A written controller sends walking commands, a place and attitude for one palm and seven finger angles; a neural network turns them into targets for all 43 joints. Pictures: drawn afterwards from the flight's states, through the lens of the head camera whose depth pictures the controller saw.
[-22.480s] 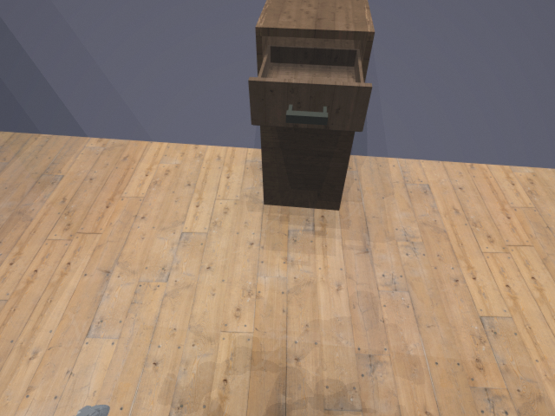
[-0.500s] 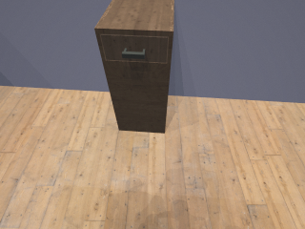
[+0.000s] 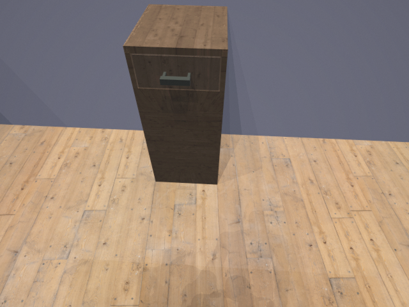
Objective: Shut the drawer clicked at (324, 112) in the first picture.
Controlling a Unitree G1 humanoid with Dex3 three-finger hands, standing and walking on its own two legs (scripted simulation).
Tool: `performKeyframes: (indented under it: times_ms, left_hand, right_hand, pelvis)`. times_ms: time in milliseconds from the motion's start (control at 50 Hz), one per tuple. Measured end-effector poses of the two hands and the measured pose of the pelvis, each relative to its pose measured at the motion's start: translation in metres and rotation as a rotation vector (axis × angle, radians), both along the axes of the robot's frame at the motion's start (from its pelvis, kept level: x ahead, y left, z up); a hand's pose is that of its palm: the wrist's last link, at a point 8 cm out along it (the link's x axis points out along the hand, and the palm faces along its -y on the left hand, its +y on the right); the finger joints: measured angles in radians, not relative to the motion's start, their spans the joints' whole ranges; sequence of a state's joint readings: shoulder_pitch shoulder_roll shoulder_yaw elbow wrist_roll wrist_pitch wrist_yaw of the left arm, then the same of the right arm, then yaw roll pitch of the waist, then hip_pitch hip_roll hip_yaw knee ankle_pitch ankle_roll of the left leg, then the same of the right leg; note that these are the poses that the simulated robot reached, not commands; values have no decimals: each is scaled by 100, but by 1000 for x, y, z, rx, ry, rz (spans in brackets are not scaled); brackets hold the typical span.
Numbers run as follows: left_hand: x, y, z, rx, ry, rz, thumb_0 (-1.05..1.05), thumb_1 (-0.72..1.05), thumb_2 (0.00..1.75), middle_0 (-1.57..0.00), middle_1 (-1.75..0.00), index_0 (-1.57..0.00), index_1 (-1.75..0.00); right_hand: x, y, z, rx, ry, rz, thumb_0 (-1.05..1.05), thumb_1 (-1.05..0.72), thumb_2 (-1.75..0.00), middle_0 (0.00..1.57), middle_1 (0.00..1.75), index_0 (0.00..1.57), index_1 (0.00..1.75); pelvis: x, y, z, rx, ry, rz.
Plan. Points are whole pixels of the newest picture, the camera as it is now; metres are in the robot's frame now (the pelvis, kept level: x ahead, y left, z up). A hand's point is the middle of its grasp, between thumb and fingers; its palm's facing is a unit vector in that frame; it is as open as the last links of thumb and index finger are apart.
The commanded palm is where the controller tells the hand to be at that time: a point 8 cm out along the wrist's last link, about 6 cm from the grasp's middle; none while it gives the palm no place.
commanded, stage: let the arm hang, fingers relaxed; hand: left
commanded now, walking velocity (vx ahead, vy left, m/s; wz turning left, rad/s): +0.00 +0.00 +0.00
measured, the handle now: (176, 77) +0.89 +0.16 -0.03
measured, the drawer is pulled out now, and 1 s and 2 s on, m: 0.00 0.00 0.00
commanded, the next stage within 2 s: look to check the result in 0.02 s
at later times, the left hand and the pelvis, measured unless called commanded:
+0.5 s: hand out of the picture +0.01 +0.17 -0.17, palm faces +0.03 -0.98 -0.20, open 7.4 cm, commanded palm none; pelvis +0.01 +0.00 +0.00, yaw +0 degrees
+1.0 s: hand out of the picture +0.04 +0.17 -0.17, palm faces +0.01 -0.97 -0.23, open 7.4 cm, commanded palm none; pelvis +0.02 -0.01 +0.00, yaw +0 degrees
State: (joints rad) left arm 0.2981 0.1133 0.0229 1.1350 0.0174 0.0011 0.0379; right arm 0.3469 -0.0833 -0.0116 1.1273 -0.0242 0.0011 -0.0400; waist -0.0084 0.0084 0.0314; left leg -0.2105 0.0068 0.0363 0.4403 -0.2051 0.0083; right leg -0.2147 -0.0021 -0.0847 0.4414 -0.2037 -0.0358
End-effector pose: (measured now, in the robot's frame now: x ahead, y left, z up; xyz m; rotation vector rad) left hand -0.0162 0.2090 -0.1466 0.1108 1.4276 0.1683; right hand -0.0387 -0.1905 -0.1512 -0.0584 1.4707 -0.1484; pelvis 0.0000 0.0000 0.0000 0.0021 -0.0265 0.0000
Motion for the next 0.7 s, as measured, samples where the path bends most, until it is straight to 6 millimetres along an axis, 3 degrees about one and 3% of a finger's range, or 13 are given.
performKeyframes:
  times_ms: [280,700]
  left_hand:
    - [5,8,3,14,15,-9,1,91,90,-20,-30,-20,-30]
    - [39,15,8,41,-35,-36,1,91,90,-20,-30,-20,-30]
  right_hand:
    - [17,-13,2,-29,-17,11,1,-91,-90,20,30,20,30]
    - [46,-30,3,-49,-50,36,1,-91,-90,20,30,20,30]
  pelvis:
    - [6,1,1,0,-3,-4]
    - [16,-3,3,2,-4,-4]
